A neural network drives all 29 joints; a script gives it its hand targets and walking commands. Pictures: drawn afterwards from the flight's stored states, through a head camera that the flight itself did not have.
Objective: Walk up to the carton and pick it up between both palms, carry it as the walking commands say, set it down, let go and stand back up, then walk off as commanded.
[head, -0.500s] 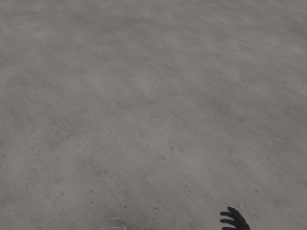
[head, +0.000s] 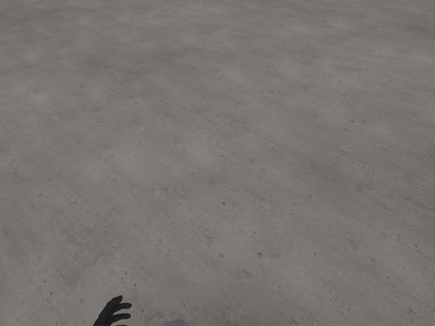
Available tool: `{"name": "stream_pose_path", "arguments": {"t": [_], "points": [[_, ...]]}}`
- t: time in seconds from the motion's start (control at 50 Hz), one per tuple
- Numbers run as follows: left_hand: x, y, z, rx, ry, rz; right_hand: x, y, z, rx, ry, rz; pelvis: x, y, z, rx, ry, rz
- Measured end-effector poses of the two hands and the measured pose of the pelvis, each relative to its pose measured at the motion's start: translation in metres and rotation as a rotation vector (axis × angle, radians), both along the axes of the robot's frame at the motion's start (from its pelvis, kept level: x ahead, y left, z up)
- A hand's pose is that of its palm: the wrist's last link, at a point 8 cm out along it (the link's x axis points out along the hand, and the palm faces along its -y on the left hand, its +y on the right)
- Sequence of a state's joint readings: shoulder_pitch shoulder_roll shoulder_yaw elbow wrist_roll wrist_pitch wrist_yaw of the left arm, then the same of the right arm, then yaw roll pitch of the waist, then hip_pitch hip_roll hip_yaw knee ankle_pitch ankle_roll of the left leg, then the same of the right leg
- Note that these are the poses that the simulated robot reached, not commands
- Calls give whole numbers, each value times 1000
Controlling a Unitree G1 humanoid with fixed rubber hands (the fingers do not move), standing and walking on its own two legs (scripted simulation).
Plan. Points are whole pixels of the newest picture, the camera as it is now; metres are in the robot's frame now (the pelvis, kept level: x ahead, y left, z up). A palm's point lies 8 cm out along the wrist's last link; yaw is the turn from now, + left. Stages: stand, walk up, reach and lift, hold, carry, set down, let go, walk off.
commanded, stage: walk off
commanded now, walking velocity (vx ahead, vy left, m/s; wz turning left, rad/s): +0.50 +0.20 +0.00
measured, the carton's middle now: out of the picture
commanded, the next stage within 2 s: stand in 0.38 s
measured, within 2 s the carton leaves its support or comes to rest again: neither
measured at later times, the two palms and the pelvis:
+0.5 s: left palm (80, 240) +0.34 +0.35 -0.12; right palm (285, 276) +0.25 -0.14 -0.14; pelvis +0.24 +0.09 +0.00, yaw +0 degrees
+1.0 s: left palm (108, 209) +0.43 +0.31 -0.13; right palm (272, 199) +0.43 -0.14 -0.12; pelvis +0.38 +0.08 +0.02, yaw +1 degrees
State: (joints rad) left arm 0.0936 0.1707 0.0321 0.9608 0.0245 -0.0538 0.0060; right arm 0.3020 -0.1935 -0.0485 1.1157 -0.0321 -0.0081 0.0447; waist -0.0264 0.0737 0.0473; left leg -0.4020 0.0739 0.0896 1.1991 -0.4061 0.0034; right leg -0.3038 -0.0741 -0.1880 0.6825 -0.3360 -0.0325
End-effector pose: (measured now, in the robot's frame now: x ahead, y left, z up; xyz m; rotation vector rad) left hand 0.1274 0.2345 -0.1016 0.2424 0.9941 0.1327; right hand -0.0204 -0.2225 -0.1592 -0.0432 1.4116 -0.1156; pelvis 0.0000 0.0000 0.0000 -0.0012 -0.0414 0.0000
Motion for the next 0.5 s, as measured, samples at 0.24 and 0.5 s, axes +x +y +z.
{"name": "stream_pose_path", "arguments": {"t": [0.24, 0.5], "points": [[-76, 56, -37, -91, 482, 248, 303, 32, 60, -114, -396, 214, 128, 49, 5, -21, 17, 16], [211, 118, -23, 10, 174, -7, 266, 82, 17, -92, -87, -15, 241, 92, 0, 56, 3, -2]]}}
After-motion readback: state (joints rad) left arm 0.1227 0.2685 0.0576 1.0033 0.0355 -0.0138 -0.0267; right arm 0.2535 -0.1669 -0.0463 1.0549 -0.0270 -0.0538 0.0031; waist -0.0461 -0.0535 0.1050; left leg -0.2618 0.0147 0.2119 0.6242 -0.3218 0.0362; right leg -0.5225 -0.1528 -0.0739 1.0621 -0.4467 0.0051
